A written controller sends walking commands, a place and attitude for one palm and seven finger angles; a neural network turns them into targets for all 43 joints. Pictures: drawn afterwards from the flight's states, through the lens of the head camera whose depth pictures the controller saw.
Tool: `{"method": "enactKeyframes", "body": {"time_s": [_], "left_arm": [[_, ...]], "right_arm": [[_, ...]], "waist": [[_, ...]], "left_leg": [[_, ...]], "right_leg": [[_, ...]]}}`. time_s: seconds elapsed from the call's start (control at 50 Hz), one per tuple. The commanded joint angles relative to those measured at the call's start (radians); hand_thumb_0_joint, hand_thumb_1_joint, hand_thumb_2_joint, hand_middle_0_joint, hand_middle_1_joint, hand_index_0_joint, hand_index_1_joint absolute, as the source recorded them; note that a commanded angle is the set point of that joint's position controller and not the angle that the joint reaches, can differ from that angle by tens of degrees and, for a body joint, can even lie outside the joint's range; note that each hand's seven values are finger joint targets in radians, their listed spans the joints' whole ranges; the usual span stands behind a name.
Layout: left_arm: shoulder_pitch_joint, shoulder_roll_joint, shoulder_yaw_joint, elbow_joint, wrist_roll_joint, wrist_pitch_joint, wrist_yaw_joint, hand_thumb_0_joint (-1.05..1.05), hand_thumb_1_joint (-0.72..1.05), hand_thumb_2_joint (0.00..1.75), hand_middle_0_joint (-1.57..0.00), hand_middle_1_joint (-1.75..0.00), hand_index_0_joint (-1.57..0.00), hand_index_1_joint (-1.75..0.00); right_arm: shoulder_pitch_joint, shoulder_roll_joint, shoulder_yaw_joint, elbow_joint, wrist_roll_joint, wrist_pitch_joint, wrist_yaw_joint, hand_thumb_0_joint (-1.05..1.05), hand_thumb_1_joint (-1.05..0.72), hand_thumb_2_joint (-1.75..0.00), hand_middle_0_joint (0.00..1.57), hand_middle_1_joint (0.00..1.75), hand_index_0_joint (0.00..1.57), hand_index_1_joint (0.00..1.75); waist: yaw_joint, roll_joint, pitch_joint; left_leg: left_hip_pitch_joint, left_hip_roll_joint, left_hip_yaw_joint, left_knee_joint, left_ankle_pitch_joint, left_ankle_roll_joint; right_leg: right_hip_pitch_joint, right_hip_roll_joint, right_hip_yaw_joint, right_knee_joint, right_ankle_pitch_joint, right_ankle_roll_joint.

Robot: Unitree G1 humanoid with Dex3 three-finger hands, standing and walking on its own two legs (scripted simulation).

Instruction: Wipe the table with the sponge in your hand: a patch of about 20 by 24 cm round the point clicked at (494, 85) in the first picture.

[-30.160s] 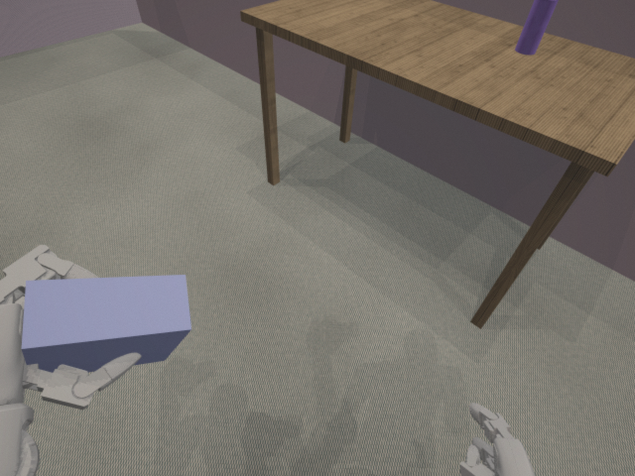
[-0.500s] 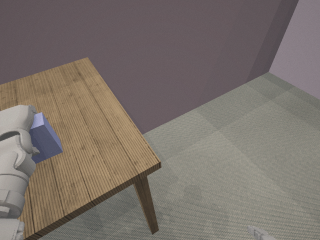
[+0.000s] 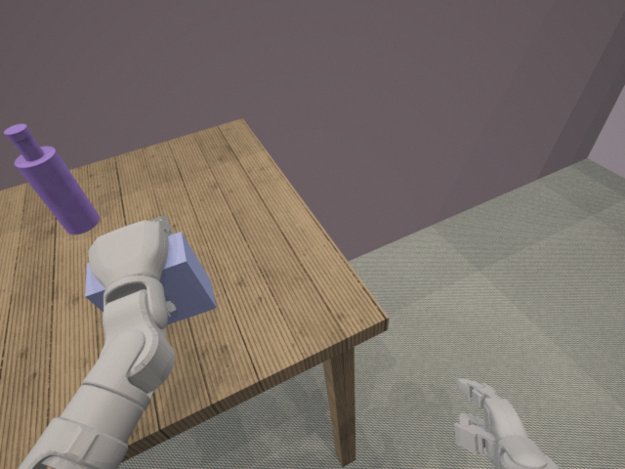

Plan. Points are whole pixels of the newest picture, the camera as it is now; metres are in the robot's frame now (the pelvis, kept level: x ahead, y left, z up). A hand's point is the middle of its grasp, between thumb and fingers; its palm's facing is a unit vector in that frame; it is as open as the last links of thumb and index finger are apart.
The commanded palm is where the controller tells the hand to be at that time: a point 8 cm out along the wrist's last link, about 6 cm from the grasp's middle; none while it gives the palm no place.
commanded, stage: wipe back along the third lane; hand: left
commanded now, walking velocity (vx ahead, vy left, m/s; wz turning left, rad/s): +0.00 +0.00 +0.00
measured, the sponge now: (162, 294) +0.32 +0.26 +0.06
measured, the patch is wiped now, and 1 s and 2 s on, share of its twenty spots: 1.00 1.00 1.00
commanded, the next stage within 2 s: slide back across to the middle lane in 1.74 s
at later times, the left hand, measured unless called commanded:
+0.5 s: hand (161, 294) +0.30 +0.23 +0.10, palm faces +0.17 -0.07 -0.98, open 9.7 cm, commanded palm +0.23 +0.20 +0.12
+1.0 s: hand (168, 311) +0.27 +0.21 +0.11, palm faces +0.25 -0.25 -0.94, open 9.7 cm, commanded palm +0.20 +0.19 +0.13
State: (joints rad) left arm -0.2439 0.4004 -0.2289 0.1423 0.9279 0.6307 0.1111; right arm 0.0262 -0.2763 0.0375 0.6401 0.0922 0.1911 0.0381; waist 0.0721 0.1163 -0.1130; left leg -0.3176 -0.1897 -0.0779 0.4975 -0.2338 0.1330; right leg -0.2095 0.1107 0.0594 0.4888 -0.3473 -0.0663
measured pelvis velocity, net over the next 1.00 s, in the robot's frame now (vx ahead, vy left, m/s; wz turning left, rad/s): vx -0.04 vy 0.05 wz -0.10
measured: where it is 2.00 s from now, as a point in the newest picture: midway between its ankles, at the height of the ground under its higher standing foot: outside the picture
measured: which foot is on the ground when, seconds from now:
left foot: down 0.00-1.00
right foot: down 0.00-1.00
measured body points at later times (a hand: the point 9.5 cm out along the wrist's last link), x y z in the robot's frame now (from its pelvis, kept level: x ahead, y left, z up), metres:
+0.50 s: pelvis -0.04 +0.04 -0.01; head -0.07 +0.01 +0.44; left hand +0.28 +0.23 +0.15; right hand +0.19 -0.16 -0.10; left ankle +0.00 +0.03 -0.73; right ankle -0.07 -0.08 -0.73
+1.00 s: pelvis -0.04 +0.05 -0.01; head -0.09 +0.02 +0.43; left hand +0.25 +0.22 +0.16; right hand +0.19 -0.16 -0.08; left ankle +0.00 +0.03 -0.73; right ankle -0.07 -0.07 -0.73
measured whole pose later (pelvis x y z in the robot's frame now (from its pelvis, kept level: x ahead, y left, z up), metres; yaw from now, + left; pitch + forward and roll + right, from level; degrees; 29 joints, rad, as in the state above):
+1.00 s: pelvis -0.04 +0.05 -0.01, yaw -6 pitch -2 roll -2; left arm -0.14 0.25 -0.41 -0.12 0.91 0.79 0.19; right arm 0.01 -0.27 0.05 0.62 0.10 0.26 0.09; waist 0.11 0.12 -0.10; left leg -0.31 -0.19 0.05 0.59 -0.26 0.13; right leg -0.25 0.07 0.06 0.66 -0.38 -0.02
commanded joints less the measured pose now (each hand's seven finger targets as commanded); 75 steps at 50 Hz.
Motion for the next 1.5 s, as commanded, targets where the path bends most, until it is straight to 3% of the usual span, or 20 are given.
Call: {"method": "enactKeyframes", "body": {"time_s": [0.0,0.02,0.1,0.12,0.16,0.24,0.3,0.32,0.36,0.42,0.5,0.52,0.66,0.82,0.96,1.06,1.14,1.34,1.36,1.48], "left_arm": [[-0.156,-0.021,-0.031,-0.069,-0.045,0.059,-0.034,0.00,0.10,1.30,-1.20,-1.60,-1.20,-1.60],[-0.159,-0.023,-0.036,-0.079,-0.047,0.070,-0.034,0.00,0.10,1.30,-1.20,-1.60,-1.20,-1.60],[-0.196,-0.088,-0.095,-0.062,-0.034,0.089,-0.031,0.00,0.10,1.30,-1.20,-1.60,-1.20,-1.60],[-0.186,-0.087,-0.090,-0.058,-0.040,0.096,-0.026,0.00,0.10,1.30,-1.20,-1.60,-1.20,-1.60],[-0.218,-0.150,-0.148,-0.052,-0.039,0.101,-0.023,0.00,0.10,1.30,-1.20,-1.60,-1.20,-1.60],[-0.211,-0.176,-0.167,-0.076,-0.049,0.115,-0.015,0.00,0.10,1.30,-1.20,-1.60,-1.20,-1.60],[-0.245,-0.211,-0.203,-0.061,-0.052,0.124,-0.011,0.00,0.10,1.30,-1.20,-1.60,-1.20,-1.60],[-0.224,-0.189,-0.180,-0.062,-0.057,0.128,-0.005,0.00,0.10,1.30,-1.20,-1.60,-1.20,-1.60],[-0.256,-0.239,-0.229,-0.071,-0.065,0.130,-0.005,0.00,0.10,1.30,-1.20,-1.60,-1.20,-1.60],[-0.249,-0.223,-0.216,-0.074,-0.068,0.142,0.002,0.00,0.10,1.30,-1.20,-1.60,-1.20,-1.60],[-0.218,-0.276,-0.267,-0.114,-0.081,0.148,-0.003,0.00,0.10,1.30,-1.20,-1.60,-1.20,-1.60],[-0.177,-0.240,-0.231,-0.122,-0.090,0.152,0.002,0.00,0.10,1.30,-1.20,-1.60,-1.20,-1.60],[-0.086,-0.265,-0.252,-0.230,-0.103,0.153,0.007,0.00,0.10,1.30,-1.20,-1.60,-1.20,-1.60],[-0.036,-0.257,-0.258,-0.344,-0.108,0.138,0.023,0.00,0.10,1.30,-1.20,-1.60,-1.20,-1.60],[-0.015,-0.213,-0.190,-0.352,-0.097,0.133,0.040,0.00,0.10,1.30,-1.20,-1.60,-1.20,-1.60],[0.028,-0.242,-0.223,-0.386,-0.103,0.132,0.031,0.00,0.10,1.30,-1.20,-1.60,-1.20,-1.60],[-0.030,-0.233,-0.217,-0.379,-0.099,0.124,0.041,0.00,0.10,1.30,-1.20,-1.60,-1.20,-1.60],[-0.049,-0.247,-0.232,-0.351,-0.093,0.125,0.048,0.00,0.10,1.30,-1.20,-1.60,-1.20,-1.60],[-0.001,-0.222,-0.196,-0.323,-0.098,0.127,0.049,0.00,0.10,1.30,-1.20,-1.60,-1.20,-1.60],[-0.032,-0.224,-0.196,-0.331,-0.100,0.128,0.048,0.00,0.10,1.30,-1.20,-1.60,-1.20,-1.60]], "right_arm": [[-0.188,-0.101,-0.023,-0.148,-0.004,-0.036,0.003,0.00,-0.90,-0.90,0.20,0.30,0.20,0.30],[-0.200,-0.109,-0.020,-0.154,-0.007,-0.032,0.004,0.00,-0.90,-0.90,0.20,0.30,0.20,0.30],[-0.210,-0.098,-0.016,-0.148,-0.004,-0.031,0.013,0.00,-0.90,-0.90,0.20,0.30,0.20,0.30],[-0.222,-0.103,-0.016,-0.150,-0.005,-0.028,0.014,0.00,-0.90,-0.90,0.20,0.30,0.20,0.30],[-0.222,-0.093,-0.017,-0.149,-0.002,-0.029,0.022,0.00,-0.90,-0.90,0.20,0.30,0.20,0.30],[-0.229,-0.093,-0.023,-0.156,-0.001,-0.026,0.040,0.00,-0.90,-0.90,0.20,0.30,0.20,0.30],[-0.231,-0.092,-0.022,-0.146,0.002,-0.021,0.042,0.00,-0.90,-0.90,0.20,0.30,0.20,0.30],[-0.235,-0.100,-0.025,-0.148,0.002,-0.018,0.044,0.00,-0.90,-0.90,0.20,0.30,0.20,0.30],[-0.241,-0.089,-0.024,-0.152,0.006,-0.018,0.047,0.00,-0.90,-0.90,0.20,0.30,0.20,0.30],[-0.243,-0.098,-0.025,-0.151,0.007,-0.013,0.050,0.00,-0.90,-0.90,0.20,0.30,0.20,0.30],[-0.250,-0.088,-0.026,-0.164,0.011,-0.007,0.064,0.00,-0.90,-0.90,0.20,0.30,0.20,0.30],[-0.255,-0.096,-0.027,-0.169,0.011,-0.005,0.065,0.00,-0.90,-0.90,0.20,0.30,0.20,0.30],[-0.268,-0.090,-0.027,-0.188,0.014,0.006,0.075,0.00,-0.90,-0.90,0.20,0.30,0.20,0.30],[-0.268,-0.097,-0.030,-0.208,0.014,0.014,0.068,0.00,-0.90,-0.90,0.20,0.30,0.20,0.30],[-0.259,-0.095,-0.027,-0.201,0.006,0.020,0.048,0.00,-0.90,-0.90,0.20,0.30,0.20,0.30],[-0.260,-0.093,-0.031,-0.212,0.008,0.024,0.053,0.00,-0.90,-0.90,0.20,0.30,0.20,0.30],[-0.257,-0.094,-0.031,-0.207,0.009,0.019,0.043,0.00,-0.90,-0.90,0.20,0.30,0.20,0.30],[-0.246,-0.096,-0.035,-0.198,0.005,0.010,0.045,0.00,-0.90,-0.90,0.20,0.30,0.20,0.30],[-0.248,-0.096,-0.037,-0.192,0.005,0.011,0.043,0.00,-0.90,-0.90,0.20,0.30,0.20,0.30],[-0.251,-0.095,-0.031,-0.194,0.006,0.014,0.038,0.00,-0.90,-0.90,0.20,0.30,0.20,0.30]], "waist": [[-0.014,-0.171,-0.166],[-0.006,-0.140,-0.166],[-0.008,-0.173,-0.140],[0.002,-0.138,-0.132],[-0.005,-0.162,-0.124],[0.008,-0.162,-0.142],[-0.001,-0.189,-0.112],[0.005,-0.182,-0.109],[-0.001,-0.188,-0.105],[0.002,-0.174,-0.101],[0.003,-0.173,-0.106],[0.010,-0.176,-0.103],[0.011,-0.178,-0.087],[0.006,-0.172,-0.044],[0.013,-0.180,-0.048],[0.011,-0.175,-0.068],[0.004,-0.155,-0.042],[0.006,-0.178,-0.071],[0.012,-0.201,-0.058],[0.009,-0.178,-0.047]], "left_leg": [[0.239,0.182,-0.133,-0.032,0.394,-0.153],[0.240,0.187,-0.145,-0.044,0.345,-0.157],[0.236,0.211,-0.196,-0.071,0.202,-0.167],[0.233,0.214,-0.203,-0.083,0.153,-0.170],[0.236,0.226,-0.235,-0.089,0.107,-0.176],[0.230,0.237,-0.257,-0.094,0.069,-0.183],[0.207,0.238,-0.256,-0.100,0.003,-0.182],[0.205,0.246,-0.263,-0.103,-0.016,-0.185],[0.195,0.244,-0.265,-0.100,-0.041,-0.179],[0.188,0.251,-0.272,-0.100,-0.053,-0.185],[0.193,0.257,-0.280,-0.098,-0.039,-0.185],[0.181,0.259,-0.278,-0.099,-0.053,-0.186],[0.183,0.277,-0.283,-0.097,-0.027,-0.184],[0.155,0.294,-0.298,-0.129,-0.148,-0.181],[0.141,0.284,-0.255,-0.115,-0.092,-0.174],[0.165,0.300,-0.282,-0.118,-0.071,-0.180],[0.142,0.299,-0.290,-0.138,-0.166,-0.180],[0.154,0.293,-0.287,-0.120,-0.105,-0.182],[0.145,0.289,-0.268,-0.119,-0.108,-0.175],[0.144,0.291,-0.269,-0.128,-0.134,-0.174]], "right_leg": [[-0.077,-0.039,-0.022,-0.001,0.250,0.038],[-0.088,-0.039,-0.016,0.003,0.210,0.032],[-0.137,-0.037,-0.032,0.031,0.133,0.035],[-0.149,-0.037,-0.025,0.037,0.108,0.031],[-0.172,-0.039,-0.035,0.062,0.094,0.035],[-0.178,-0.041,-0.038,0.098,0.080,0.035],[-0.190,-0.041,-0.041,0.108,0.068,0.035],[-0.197,-0.041,-0.036,0.118,0.059,0.034],[-0.199,-0.045,-0.041,0.130,0.055,0.036],[-0.209,-0.043,-0.041,0.146,0.050,0.032],[-0.207,-0.046,-0.049,0.164,0.054,0.035],[-0.203,-0.044,-0.043,0.167,0.048,0.032],[-0.196,-0.045,-0.039,0.176,0.062,0.034],[-0.189,-0.038,-0.025,0.192,0.044,0.034],[-0.146,-0.033,-0.009,0.161,0.070,0.021],[-0.160,-0.032,-0.011,0.171,0.071,0.027],[-0.173,-0.031,-0.007,0.176,0.049,0.026],[-0.168,-0.033,-0.006,0.176,0.070,0.021],[-0.156,-0.030,-0.001,0.160,0.063,0.019],[-0.160,-0.031,-0.004,0.160,0.057,0.019]]}}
